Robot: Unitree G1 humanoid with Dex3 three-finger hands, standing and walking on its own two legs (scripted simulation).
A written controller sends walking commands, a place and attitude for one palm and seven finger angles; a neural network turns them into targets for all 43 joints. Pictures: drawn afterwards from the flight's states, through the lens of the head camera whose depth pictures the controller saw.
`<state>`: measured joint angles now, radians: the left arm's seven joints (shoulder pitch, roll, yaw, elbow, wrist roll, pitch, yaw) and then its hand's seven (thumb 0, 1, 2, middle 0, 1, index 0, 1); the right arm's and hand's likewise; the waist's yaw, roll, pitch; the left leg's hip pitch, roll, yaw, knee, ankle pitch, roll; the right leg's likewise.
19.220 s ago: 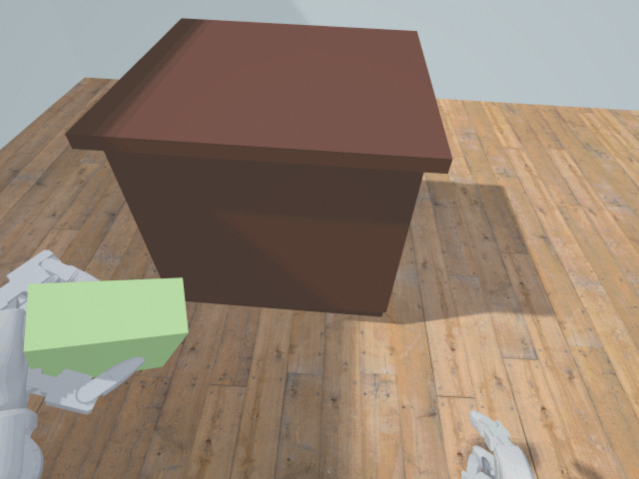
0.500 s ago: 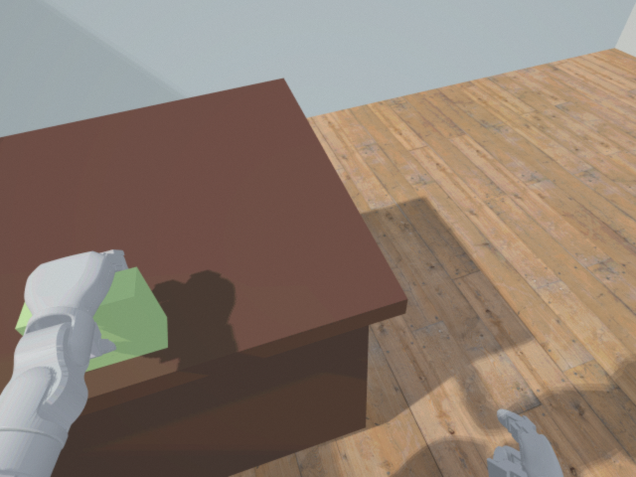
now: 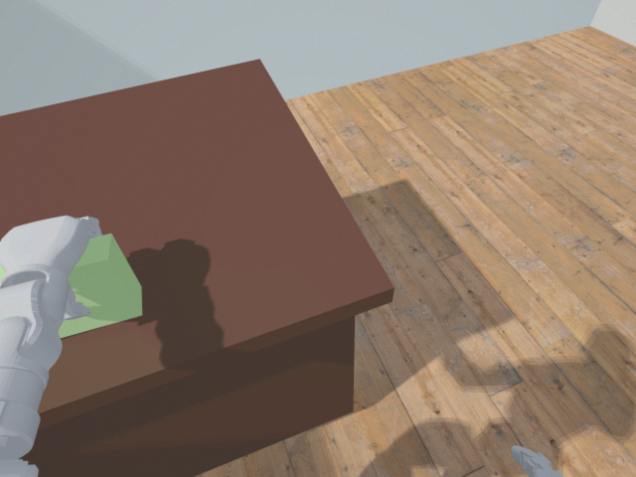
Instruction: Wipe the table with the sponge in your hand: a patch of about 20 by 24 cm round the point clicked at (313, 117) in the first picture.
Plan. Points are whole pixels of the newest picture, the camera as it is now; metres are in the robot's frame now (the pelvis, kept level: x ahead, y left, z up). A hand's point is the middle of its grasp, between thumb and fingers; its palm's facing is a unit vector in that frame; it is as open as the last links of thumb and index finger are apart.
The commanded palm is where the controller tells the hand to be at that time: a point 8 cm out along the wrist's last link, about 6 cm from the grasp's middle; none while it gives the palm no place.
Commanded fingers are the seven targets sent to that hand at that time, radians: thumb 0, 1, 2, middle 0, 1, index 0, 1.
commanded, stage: wipe forward along the first lane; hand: left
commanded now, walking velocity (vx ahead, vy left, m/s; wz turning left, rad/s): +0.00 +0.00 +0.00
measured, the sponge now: (82, 297) +0.31 +0.36 +0.04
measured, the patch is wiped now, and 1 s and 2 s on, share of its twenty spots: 0.35 0.45 0.65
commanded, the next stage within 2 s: slide across to the middle lane in 0.56 s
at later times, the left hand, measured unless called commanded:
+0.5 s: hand (70, 244) +0.37 +0.39 +0.08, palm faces -0.13 +0.01 -0.99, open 9.7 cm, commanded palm +0.36 +0.39 +0.12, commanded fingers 0.00 0.10 1.30 -1.20 -1.60 -1.20 -1.60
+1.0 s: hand (83, 230) +0.39 +0.38 +0.09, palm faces -0.07 +0.00 -1.00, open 9.7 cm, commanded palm +0.39 +0.36 +0.14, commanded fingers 0.00 0.10 1.30 -1.20 -1.60 -1.20 -1.60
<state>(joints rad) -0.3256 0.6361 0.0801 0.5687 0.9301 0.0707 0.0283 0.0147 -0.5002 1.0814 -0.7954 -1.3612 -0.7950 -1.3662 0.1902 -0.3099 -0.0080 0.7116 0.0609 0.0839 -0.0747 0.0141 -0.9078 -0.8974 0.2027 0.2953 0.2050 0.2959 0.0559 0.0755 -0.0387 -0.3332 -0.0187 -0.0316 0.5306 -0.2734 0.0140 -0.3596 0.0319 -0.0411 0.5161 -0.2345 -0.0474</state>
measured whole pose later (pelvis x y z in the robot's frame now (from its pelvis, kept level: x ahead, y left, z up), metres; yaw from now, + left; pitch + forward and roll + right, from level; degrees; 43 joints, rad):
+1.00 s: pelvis +0.02 +0.03 +0.00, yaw +1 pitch +7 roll -1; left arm -0.57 0.62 -0.02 0.77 0.95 0.08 0.10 0.01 -0.51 1.11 -0.78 -1.38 -0.77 -1.41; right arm 0.23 -0.29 -0.02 0.75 0.07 0.13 -0.05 0.01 -0.91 -0.90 0.20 0.30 0.20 0.30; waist 0.04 0.06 -0.06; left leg -0.35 -0.05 -0.03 0.52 -0.29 0.05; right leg -0.36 0.00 -0.04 0.47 -0.24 -0.01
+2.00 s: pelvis +0.05 +0.02 +0.00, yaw +0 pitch +5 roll +0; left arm -0.30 0.48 -0.11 0.35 0.94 0.37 0.09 0.01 -0.47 1.10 -0.72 -1.45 -0.72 -1.47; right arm 0.12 -0.30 0.01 0.66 0.08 0.17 -0.02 0.01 -0.91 -0.90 0.20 0.29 0.20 0.30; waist 0.04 0.09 -0.07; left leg -0.23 -0.04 -0.02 0.46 -0.31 0.04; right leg -0.26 0.02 -0.02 0.45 -0.27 -0.02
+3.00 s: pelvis +0.04 +0.01 +0.00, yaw -2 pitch +0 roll +0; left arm 0.06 0.38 -0.20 -0.12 0.96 0.55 0.10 0.02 -0.47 1.08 -0.69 -1.47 -0.75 -1.42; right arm 0.03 -0.28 0.03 0.64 0.07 0.15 0.02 0.02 -0.91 -0.90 0.20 0.29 0.20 0.30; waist 0.09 0.12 -0.05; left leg -0.15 -0.04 0.00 0.46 -0.31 0.03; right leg -0.21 0.02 0.00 0.50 -0.29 -0.03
